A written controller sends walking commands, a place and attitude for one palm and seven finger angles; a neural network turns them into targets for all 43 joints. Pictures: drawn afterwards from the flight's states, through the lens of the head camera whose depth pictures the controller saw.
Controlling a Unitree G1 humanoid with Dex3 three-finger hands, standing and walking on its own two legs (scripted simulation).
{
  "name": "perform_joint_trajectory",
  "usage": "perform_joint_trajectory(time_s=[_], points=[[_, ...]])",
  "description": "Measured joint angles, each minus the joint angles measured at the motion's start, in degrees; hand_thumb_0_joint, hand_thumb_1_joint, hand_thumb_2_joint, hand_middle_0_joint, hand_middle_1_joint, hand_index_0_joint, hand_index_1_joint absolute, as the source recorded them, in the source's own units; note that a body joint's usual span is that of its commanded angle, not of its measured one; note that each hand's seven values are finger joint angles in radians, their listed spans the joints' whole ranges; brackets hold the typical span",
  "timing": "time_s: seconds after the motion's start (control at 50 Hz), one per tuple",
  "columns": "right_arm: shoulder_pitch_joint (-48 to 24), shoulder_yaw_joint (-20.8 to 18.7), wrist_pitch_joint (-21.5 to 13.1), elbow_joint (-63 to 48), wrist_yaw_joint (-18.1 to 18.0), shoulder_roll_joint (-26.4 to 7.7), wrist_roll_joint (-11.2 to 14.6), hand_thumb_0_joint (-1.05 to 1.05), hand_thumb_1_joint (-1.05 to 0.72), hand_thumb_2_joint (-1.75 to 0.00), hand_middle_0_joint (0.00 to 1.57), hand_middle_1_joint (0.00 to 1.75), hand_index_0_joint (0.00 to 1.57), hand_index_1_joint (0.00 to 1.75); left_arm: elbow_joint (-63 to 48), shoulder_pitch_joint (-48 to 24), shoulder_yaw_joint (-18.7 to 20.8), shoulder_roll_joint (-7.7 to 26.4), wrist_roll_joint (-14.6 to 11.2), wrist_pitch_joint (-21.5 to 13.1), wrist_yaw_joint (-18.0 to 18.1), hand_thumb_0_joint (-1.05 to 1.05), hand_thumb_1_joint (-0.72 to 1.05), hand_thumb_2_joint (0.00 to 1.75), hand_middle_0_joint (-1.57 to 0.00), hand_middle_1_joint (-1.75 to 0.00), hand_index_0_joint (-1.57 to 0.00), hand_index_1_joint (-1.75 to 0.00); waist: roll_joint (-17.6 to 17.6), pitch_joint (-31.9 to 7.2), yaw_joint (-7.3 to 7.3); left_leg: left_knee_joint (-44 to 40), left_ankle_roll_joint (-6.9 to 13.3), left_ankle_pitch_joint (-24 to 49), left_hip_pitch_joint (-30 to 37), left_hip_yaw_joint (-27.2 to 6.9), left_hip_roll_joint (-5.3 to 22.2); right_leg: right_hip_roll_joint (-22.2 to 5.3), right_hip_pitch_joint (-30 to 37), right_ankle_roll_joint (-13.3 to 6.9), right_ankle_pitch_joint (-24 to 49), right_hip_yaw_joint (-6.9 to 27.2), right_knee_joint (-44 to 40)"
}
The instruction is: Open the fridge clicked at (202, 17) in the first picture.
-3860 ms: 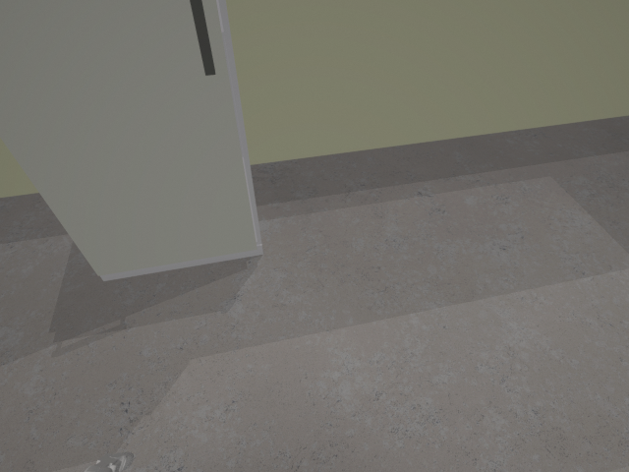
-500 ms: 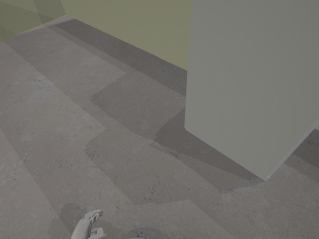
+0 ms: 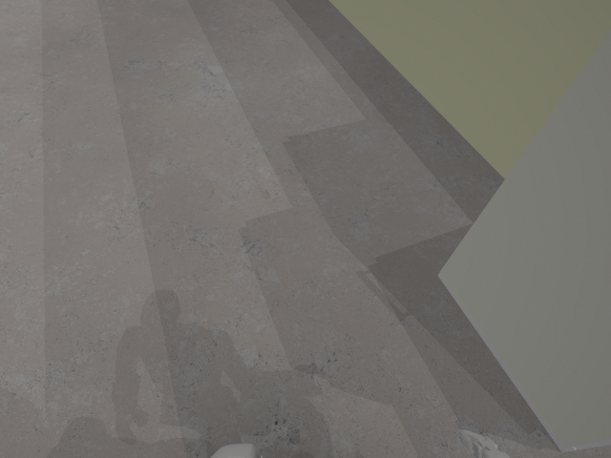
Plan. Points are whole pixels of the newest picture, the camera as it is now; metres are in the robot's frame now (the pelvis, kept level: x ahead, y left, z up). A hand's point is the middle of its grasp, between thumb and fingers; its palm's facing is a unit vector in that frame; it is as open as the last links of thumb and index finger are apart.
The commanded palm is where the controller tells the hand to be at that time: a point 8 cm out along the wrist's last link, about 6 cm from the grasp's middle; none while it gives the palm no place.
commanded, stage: walk to a spot facing it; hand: right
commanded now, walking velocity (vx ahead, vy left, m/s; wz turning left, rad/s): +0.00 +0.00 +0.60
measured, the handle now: out of the picture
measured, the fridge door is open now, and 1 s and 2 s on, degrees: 0 0 0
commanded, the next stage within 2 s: turn to face it in 1.14 s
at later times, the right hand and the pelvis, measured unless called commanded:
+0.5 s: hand out of the picture +0.12 -0.22 -0.16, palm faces -0.22 +0.96 -0.19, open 7.4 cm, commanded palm none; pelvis +0.00 -0.04 +0.01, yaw +18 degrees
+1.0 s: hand (383, 428) +0.19 -0.10 -0.13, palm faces -0.55 +0.79 -0.26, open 7.4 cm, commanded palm none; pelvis -0.02 +0.00 +0.01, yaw +36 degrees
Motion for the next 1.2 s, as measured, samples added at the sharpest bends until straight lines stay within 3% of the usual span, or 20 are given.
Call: perform_joint_trajectory(time_s=[0.06,0.12,0.26,0.4,0.44,0.46,0.5,0.56,0.62,0.76,0.84,0.88,0.9,0.92,0.96,1.0,1.08,1.2], points=[[0.2,0.3,0.2,0.0,-0.7,0.3,0.3,0.01,-0.91,-0.9,0.2,0.3,0.2,0.3,-0.1,-1.5,-0.3,-0.1,0.1,1.0,0.4,0.01,0.91,0.9,-0.2,-0.3,-0.2,-0.3,0.0,-0.2,-0.24,-2.6,0.8,0.4,1.0,-1.8,-1.4,2.8,-5.2,1.0,2.3,6.9,10.2],[0.7,0.5,0.5,0.5,-0.9,0.3,0.4,0.01,-0.91,-0.9,0.2,0.3,0.2,0.3,-1.1,-3.0,-0.7,-0.8,0.2,0.6,0.3,0.01,0.91,0.9,-0.2,-0.3,-0.2,-0.3,0.6,-0.8,-0.3,-6.6,1.2,3.0,2.3,-3.6,-2.5,3.8,-7.2,1.8,6.2,9.2,10.1],[2.0,0.8,0.5,1.0,-0.4,0.4,0.2,0.01,-0.9,-0.9,0.2,0.3,0.2,0.3,-3.2,-7.3,-1.5,-2.0,-0.1,0.2,0.3,0.01,0.91,0.9,-0.2,-0.3,-0.2,-0.3,1.9,-1.4,-1.96,-9.9,1.2,5.9,2.7,-7.8,-4.6,6.1,-6.3,2.2,7.1,11.2,2.0],[4.1,0.0,1.8,1.5,-0.3,-0.8,-0.1,0.01,-0.9,-0.9,0.21,0.3,0.2,0.3,-5.7,-10.3,-2.0,-2.7,-0.8,-0.9,0.7,0.01,0.91,0.9,-0.2,-0.3,-0.2,-0.3,4.1,-2.0,-4.01,-8.5,-0.7,6.6,0.5,-12.4,-6.3,9.9,1.5,0.2,7.8,11.3,-15.3],[4.6,-0.4,2.4,1.8,-0.2,-1.8,0.3,0.01,-0.9,-0.9,0.21,0.3,0.2,0.3,-6.2,-10.1,-2.4,-3.2,-0.8,-1.9,0.9,0.01,0.9,0.9,-0.2,-0.3,-0.2,-0.3,5.7,-2.3,-4.05,-5.9,-1.4,5.3,-1.0,-13.8,-6.4,10.7,4.1,-2.4,12.6,10.1,-21.4],[4.8,-0.8,2.8,1.9,-0.1,-2.2,0.4,0.01,-0.9,-0.9,0.21,0.3,0.2,0.3,-6.5,-9.9,-2.7,-3.4,-0.6,-2.0,0.8,0.01,0.9,0.9,-0.2,-0.3,-0.2,-0.3,6.5,-2.2,-4.31,-2.0,-2.0,0.8,-2.5,-13.8,-6.2,10.8,4.3,-3.9,12.9,9.0,-21.2],[5.3,-1.3,3.3,2.4,0.3,-2.8,-0.1,0.01,-0.9,-0.9,0.2,0.3,0.2,0.3,-6.8,-9.3,-3.1,-3.6,-0.3,-2.0,0.8,0.01,0.9,0.9,-0.2,-0.3,-0.2,-0.3,6.5,-2.2,-4.38,9.7,-3.5,-5.2,-6.1,-11.5,-5.9,9.9,5.3,-5.4,12.4,7.5,-21.8],[6.1,-2.2,3.4,2.6,1.2,-3.5,-0.4,0.01,-0.91,-0.9,0.2,0.3,0.2,0.3,-6.5,-8.3,-3.3,-3.9,0.0,-2.0,1.0,0.01,0.9,0.9,-0.2,-0.3,-0.2,-0.3,6.4,-1.9,-4.5,23.2,-5.1,-4.7,-9.4,-8.7,-3.7,8.7,7.5,-5.7,13.3,5.5,-24.7],[6.7,-2.4,3.6,2.8,1.4,-3.7,-0.3,0.01,-0.91,-0.9,0.2,0.3,0.2,0.3,-5.9,-7.2,-3.1,-4.0,0.1,-2.3,1.0,0.01,0.9,0.9,-0.2,-0.3,-0.2,-0.3,5.5,-1.6,-4.37,26.0,-6.3,-4.4,-9.1,-7.0,-1.4,7.3,8.9,-5.7,14.0,3.7,-26.4],[4.8,-1.9,4.2,3.1,1.5,-2.9,-0.2,0.01,-0.91,-0.9,0.2,0.3,0.19,0.3,-3.9,-4.6,-2.2,-3.7,0.3,-2.4,0.4,0.01,0.9,0.9,-0.2,-0.3,-0.2,-0.3,3.6,-0.6,-2.88,14.8,-6.6,-6.7,-4.1,-3.9,1.9,4.1,9.5,-4.7,13.1,-0.9,-25.5],[2.6,-1.3,3.3,2.4,1.4,-1.9,-0.1,0.01,-0.91,-0.9,0.2,0.3,0.19,0.3,-2.5,-3.4,-1.3,-2.5,0.4,-2.0,0.0,0.01,0.9,0.9,-0.2,-0.3,-0.2,-0.3,2.1,0.0,-1.62,4.8,-5.3,-6.2,0.0,-1.8,1.3,1.8,8.5,-3.2,11.2,-3.6,-22.0],[1.9,-0.8,2.3,1.5,1.4,-1.8,-0.1,0.01,-0.91,-0.9,0.2,0.3,0.19,0.3,-2.2,-2.1,-0.9,-1.6,0.3,-1.8,-0.3,0.01,0.9,0.9,-0.2,-0.3,-0.2,-0.3,1.5,-0.4,-1.21,-4.2,-3.9,-0.8,3.9,-0.7,0.8,0.5,7.0,-2.1,9.2,-4.5,-18.0],[1.5,-0.6,1.3,1.2,1.2,-1.7,-0.2,0.01,-0.91,-0.9,0.2,0.3,0.19,0.3,-2.0,-1.6,-0.8,-1.1,0.1,-1.5,-0.4,0.01,0.9,0.9,-0.2,-0.3,-0.2,-0.3,1.1,-0.5,-1.28,-5.6,-1.7,3.0,4.0,-0.6,0.5,0.0,5.3,-1.3,6.1,-3.7,-13.7],[1.0,-0.2,0.7,1.2,0.9,-1.2,-0.1,0.01,-0.91,-0.9,0.2,0.3,0.2,0.3,-1.6,-1.5,-0.7,-0.3,0.1,-0.8,-0.3,0.01,0.9,0.9,-0.2,-0.3,-0.2,-0.3,0.0,-0.2,-0.99,-4.0,-0.7,2.4,3.4,-0.5,-0.1,0.1,3.0,-0.7,2.2,-0.5,-8.3],[1.0,0.2,0.2,0.9,0.4,-0.4,0.3,0.01,-0.91,-0.9,0.2,0.3,0.2,0.3,-0.7,-1.4,-0.6,0.5,0.1,0.7,0.0,0.01,0.9,0.9,-0.2,-0.3,-0.2,-0.3,-0.7,-0.6,-0.83,-3.3,-0.3,-0.1,3.7,-0.9,-0.8,1.9,-1.4,0.0,-0.5,5.1,1.8],[2.0,0.4,0.0,0.9,0.0,0.1,0.3,0.01,-0.91,-0.9,0.2,0.3,0.2,0.3,-0.2,-1.6,-0.6,0.7,0.4,1.3,-0.3,0.01,0.91,0.9,-0.2,-0.3,-0.2,-0.3,-0.5,-1.4,-1.05,-5.8,-0.3,0.0,5.3,-2.0,-1.4,3.1,-4.6,0.4,2.8,7.6,7.2],[4.2,0.9,-0.9,2.1,0.0,0.5,0.2,0.01,-0.91,-0.9,0.2,0.3,0.2,0.3,-1.0,-2.4,-0.7,0.4,0.7,0.2,-1.1,0.01,0.91,0.9,-0.2,-0.3,-0.2,-0.3,0.7,-2.7,-0.99,-11.4,-0.2,2.6,8.2,-4.1,-2.1,3.8,-7.7,1.3,9.2,8.9,6.2],[7.8,1.4,-1.9,4.5,0.3,1.0,-0.1,0.01,-0.9,-0.9,0.2,0.3,0.2,0.3,-2.0,-4.3,-1.0,-0.4,0.6,-1.2,-1.5,0.01,0.91,0.9,-0.2,-0.3,-0.2,-0.3,1.7,-3.6,-2.08,-15.1,-0.6,3.1,11.1,-6.6,-3.2,4.8,-8.0,1.4,11.9,9.7,-1.5]])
